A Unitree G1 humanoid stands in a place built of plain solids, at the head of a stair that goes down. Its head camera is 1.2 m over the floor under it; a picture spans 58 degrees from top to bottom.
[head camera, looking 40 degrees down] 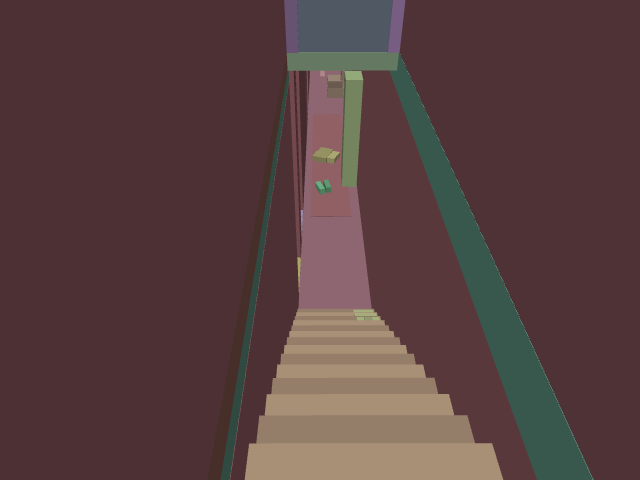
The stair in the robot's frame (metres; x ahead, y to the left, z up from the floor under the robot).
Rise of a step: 0.19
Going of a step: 0.22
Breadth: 1.00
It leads straight ahead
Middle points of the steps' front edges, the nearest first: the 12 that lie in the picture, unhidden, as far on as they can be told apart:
0.83 -0.21 -0.58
1.05 -0.21 -0.78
1.28 -0.21 -0.97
1.50 -0.21 -1.17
1.73 -0.21 -1.36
1.95 -0.21 -1.56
2.18 -0.21 -1.75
2.40 -0.21 -1.94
2.62 -0.21 -2.14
2.85 -0.21 -2.33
3.07 -0.21 -2.53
3.30 -0.21 -2.72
